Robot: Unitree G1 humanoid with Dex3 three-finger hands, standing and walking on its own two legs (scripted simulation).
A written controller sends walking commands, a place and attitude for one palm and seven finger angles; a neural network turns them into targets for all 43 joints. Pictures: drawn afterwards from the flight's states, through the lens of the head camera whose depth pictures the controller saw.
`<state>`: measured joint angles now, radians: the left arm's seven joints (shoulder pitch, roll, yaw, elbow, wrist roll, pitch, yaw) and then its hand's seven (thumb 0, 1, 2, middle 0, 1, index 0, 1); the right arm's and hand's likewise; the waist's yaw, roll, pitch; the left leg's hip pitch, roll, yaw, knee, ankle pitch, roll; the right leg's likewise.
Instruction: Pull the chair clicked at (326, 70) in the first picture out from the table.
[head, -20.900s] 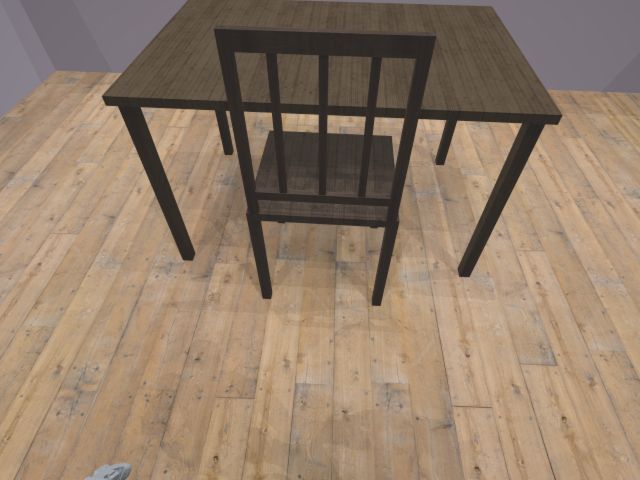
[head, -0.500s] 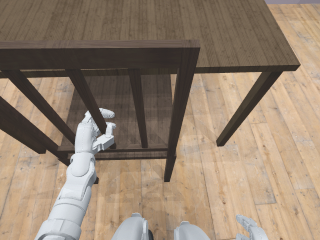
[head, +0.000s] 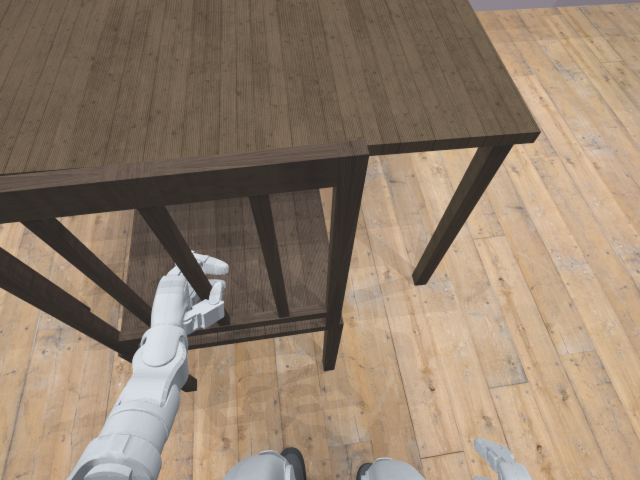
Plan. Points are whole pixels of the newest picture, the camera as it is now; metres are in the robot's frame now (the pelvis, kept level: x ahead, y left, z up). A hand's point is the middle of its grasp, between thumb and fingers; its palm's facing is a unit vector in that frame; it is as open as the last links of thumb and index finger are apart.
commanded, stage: step backward, pulling the chair out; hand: left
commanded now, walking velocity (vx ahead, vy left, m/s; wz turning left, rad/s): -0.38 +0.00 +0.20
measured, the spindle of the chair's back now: (197, 279) +0.37 +0.17 -0.04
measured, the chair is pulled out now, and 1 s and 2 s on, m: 0.09 0.27 0.37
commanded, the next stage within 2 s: none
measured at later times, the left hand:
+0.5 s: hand (243, 368) +0.25 +0.10 -0.06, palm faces +0.03 -0.99 -0.15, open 5.1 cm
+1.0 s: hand (225, 443) +0.17 +0.11 -0.06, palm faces -0.03 -0.98 -0.18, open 5.1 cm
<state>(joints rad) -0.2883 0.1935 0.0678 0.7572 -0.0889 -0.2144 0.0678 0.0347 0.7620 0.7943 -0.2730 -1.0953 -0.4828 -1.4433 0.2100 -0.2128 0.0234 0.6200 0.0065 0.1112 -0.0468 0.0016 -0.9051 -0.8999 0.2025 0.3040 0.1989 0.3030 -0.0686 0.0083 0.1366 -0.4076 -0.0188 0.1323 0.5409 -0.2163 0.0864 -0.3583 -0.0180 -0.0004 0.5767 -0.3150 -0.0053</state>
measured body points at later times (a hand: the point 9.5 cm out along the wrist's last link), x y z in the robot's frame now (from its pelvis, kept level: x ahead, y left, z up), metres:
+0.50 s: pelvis -0.09 -0.01 +0.00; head +0.01 -0.03 +0.44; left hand +0.25 +0.15 -0.04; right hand +0.06 -0.30 -0.12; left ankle -0.17 +0.18 -0.72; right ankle +0.00 -0.14 -0.73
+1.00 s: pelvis -0.17 +0.01 -0.02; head -0.11 -0.01 +0.43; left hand +0.16 +0.17 -0.04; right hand -0.06 -0.27 -0.14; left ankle -0.18 +0.17 -0.73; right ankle -0.01 -0.13 -0.73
